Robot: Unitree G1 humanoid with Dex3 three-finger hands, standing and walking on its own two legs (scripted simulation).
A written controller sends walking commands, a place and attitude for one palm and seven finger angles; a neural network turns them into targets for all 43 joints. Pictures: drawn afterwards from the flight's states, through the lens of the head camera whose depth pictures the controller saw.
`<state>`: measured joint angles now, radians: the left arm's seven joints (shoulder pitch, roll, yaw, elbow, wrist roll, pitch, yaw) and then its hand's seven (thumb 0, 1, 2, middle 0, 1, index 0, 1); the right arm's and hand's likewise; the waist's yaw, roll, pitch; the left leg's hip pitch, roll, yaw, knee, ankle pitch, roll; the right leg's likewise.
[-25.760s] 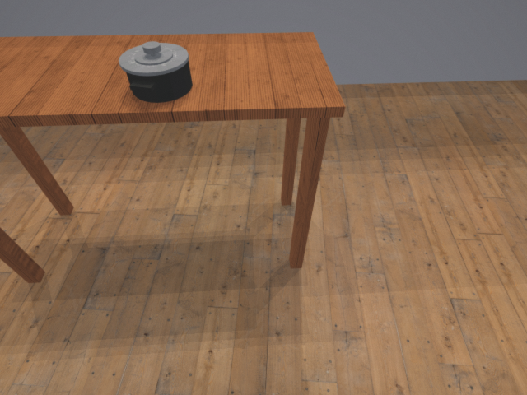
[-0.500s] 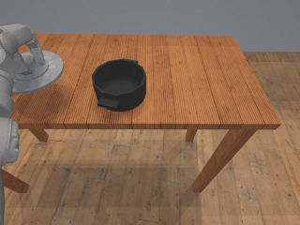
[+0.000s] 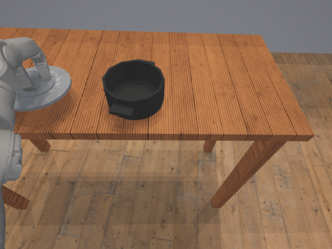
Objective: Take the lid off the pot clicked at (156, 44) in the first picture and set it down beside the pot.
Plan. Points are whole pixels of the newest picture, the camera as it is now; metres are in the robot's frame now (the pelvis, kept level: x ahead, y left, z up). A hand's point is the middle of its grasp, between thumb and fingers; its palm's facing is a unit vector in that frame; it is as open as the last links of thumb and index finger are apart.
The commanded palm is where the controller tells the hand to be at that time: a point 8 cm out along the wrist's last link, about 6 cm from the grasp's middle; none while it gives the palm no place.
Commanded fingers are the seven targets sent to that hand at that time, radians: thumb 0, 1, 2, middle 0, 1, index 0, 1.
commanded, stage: lower the lid onto the table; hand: left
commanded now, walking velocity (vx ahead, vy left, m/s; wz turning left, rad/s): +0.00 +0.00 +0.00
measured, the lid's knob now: (30, 77) +0.49 +0.30 +0.14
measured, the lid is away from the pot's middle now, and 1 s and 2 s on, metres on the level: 0.24 0.24 0.25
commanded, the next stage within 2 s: open the fingers wide in 0.62 s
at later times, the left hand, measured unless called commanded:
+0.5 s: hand (33, 87) +0.47 +0.30 +0.13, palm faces -0.45 -0.12 -0.89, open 6.7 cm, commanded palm +0.49 +0.30 +0.19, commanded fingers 0.00 0.76 0.87 -0.89 -1.05 -0.93 -1.04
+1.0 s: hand (32, 91) +0.47 +0.30 +0.12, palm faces -0.38 -0.06 -0.92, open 6.7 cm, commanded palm +0.48 +0.30 +0.18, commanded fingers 0.00 0.45 0.83 -0.71 -0.94 -0.73 -0.93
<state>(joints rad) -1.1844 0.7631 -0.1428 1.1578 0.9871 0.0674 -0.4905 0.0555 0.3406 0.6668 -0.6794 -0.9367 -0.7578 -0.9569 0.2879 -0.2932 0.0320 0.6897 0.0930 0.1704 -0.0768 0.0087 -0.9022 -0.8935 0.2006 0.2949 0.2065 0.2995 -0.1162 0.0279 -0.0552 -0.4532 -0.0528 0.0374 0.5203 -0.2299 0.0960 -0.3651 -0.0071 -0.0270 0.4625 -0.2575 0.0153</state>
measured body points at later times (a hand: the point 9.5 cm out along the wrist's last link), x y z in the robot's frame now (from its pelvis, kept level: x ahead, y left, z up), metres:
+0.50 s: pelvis +0.00 +0.01 +0.00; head +0.07 +0.02 +0.44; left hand +0.49 +0.30 +0.18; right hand +0.03 -0.27 -0.12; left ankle +0.01 +0.06 -0.73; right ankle -0.02 -0.14 -0.73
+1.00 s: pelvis +0.00 +0.01 -0.01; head +0.06 +0.03 +0.44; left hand +0.48 +0.30 +0.17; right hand +0.02 -0.27 -0.13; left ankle +0.01 +0.06 -0.73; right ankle -0.02 -0.14 -0.73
